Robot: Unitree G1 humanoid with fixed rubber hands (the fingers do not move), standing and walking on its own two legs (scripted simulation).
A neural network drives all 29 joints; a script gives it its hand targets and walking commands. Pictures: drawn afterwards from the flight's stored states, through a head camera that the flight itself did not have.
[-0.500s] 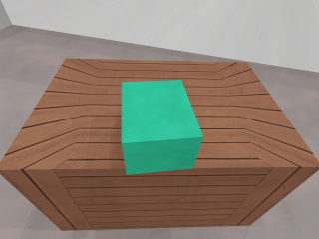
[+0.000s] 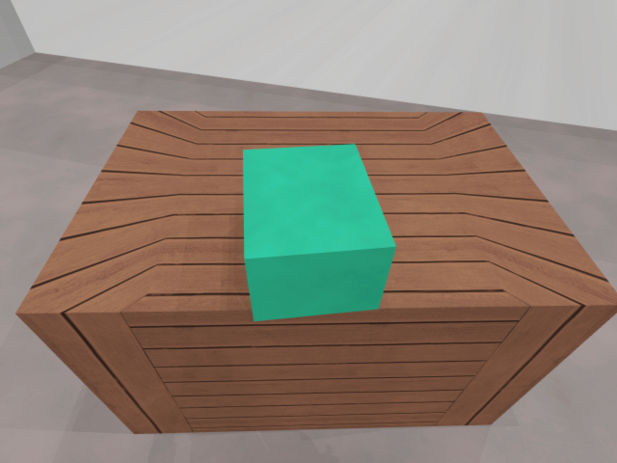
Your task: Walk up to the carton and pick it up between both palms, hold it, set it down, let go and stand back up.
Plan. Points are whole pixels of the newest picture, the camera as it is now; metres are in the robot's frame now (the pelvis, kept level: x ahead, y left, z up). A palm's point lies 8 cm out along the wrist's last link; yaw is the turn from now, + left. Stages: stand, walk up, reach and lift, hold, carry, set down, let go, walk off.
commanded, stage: stand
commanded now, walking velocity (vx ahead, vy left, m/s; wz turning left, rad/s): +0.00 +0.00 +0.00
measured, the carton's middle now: (308, 226) +0.53 +0.01 -0.01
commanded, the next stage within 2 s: none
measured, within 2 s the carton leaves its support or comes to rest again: neither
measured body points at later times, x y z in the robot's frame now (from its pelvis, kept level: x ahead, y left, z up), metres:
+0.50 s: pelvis -0.02 -0.02 -0.01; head -0.05 -0.02 +0.44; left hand -0.02 +0.23 -0.16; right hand -0.04 -0.28 -0.16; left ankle -0.03 +0.07 -0.71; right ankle +0.05 -0.13 -0.74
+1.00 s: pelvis +0.06 -0.07 -0.02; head +0.10 -0.08 +0.43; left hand +0.15 +0.18 -0.15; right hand -0.03 -0.30 -0.17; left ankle -0.05 +0.05 -0.68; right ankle +0.14 -0.17 -0.74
